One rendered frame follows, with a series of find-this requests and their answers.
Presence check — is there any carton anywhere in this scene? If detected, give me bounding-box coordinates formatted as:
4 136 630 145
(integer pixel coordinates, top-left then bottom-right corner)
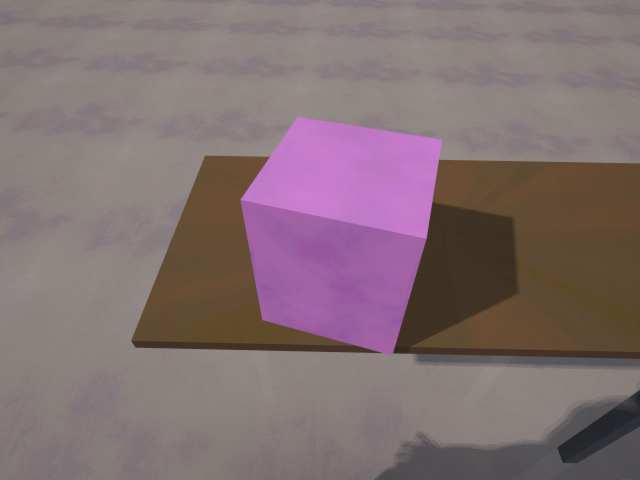
241 117 442 355

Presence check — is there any table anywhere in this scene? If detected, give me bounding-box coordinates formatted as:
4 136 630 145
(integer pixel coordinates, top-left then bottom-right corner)
131 156 640 463

